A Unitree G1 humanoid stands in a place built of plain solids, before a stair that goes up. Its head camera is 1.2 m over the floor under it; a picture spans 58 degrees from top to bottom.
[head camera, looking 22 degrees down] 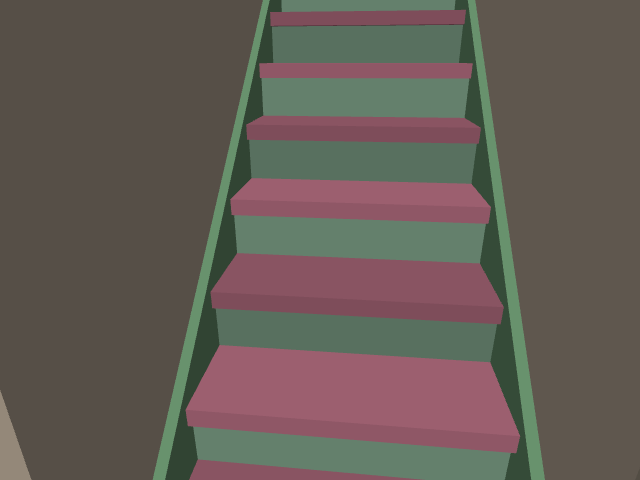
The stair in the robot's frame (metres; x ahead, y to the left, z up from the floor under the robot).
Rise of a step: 0.20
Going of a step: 0.24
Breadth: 0.81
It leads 6 degrees to the right of straight ahead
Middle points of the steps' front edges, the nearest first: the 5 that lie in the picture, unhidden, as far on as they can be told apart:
0.81 -0.06 0.40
1.05 -0.09 0.60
1.29 -0.12 0.80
1.54 -0.14 1.00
1.78 -0.17 1.21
